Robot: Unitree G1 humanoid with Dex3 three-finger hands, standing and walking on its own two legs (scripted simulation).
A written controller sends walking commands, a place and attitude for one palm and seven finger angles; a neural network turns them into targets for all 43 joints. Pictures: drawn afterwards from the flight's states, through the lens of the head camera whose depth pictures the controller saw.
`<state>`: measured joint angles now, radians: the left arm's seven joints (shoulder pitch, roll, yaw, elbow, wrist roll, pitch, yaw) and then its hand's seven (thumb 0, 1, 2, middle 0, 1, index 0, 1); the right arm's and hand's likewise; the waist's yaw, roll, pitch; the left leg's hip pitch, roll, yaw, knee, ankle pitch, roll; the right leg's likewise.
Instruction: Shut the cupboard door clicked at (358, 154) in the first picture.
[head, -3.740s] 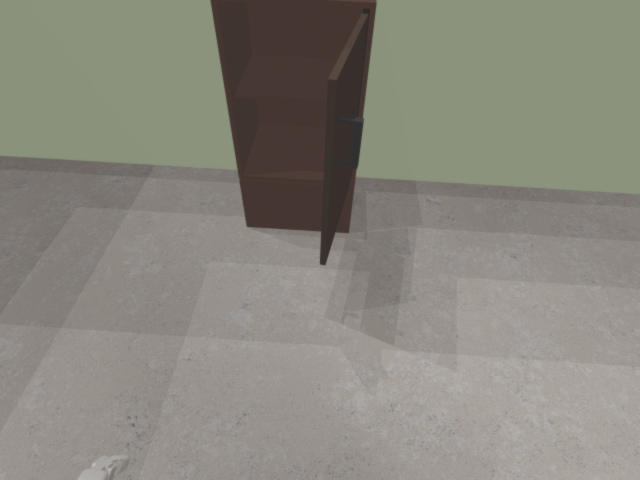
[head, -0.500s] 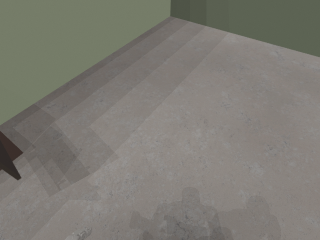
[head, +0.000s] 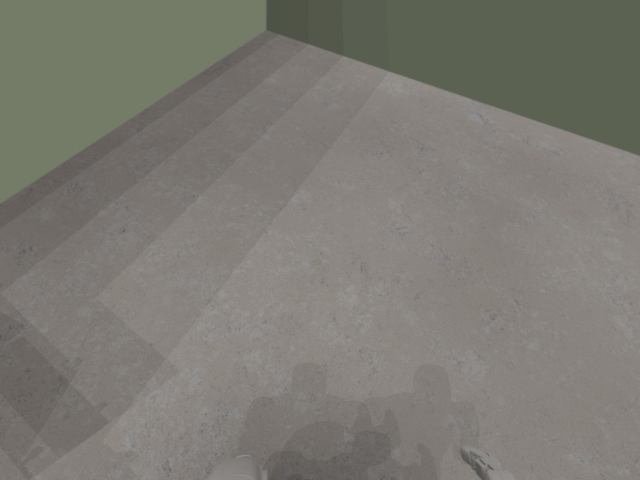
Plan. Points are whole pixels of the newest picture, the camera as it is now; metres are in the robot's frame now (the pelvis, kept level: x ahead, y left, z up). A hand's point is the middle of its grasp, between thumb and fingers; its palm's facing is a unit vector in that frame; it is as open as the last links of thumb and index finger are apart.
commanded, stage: walk around to get in front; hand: left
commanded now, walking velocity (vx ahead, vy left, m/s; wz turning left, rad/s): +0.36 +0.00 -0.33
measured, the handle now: out of the picture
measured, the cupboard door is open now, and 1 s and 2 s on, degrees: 80 80 80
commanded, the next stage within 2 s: none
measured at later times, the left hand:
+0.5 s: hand (237, 357) +0.31 +0.15 -0.15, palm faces -0.23 -0.97 -0.12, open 7.4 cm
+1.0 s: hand (254, 304) +0.41 +0.14 -0.16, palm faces -0.13 -0.98 -0.17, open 7.3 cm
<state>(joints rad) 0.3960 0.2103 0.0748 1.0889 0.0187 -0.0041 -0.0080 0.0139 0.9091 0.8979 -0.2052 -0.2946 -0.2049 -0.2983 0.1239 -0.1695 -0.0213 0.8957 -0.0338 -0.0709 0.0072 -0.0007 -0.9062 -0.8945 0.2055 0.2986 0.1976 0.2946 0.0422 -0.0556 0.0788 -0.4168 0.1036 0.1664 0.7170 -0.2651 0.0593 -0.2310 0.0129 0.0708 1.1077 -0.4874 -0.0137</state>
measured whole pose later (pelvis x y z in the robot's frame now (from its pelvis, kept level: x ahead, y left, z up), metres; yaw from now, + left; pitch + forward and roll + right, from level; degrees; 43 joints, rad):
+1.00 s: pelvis +0.40 -0.03 +0.02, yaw -12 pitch -1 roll -2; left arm 0.35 0.16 0.05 1.11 0.03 -0.08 0.01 0.00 0.92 0.90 -0.20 -0.29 -0.20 -0.30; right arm 0.18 -0.20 -0.07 0.99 -0.03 -0.03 0.02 0.01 -0.93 -0.90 0.20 0.30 0.19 0.29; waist 0.02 0.02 0.00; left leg -0.51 0.17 0.10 0.72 -0.19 -0.03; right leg -0.04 0.02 -0.15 0.39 -0.33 -0.02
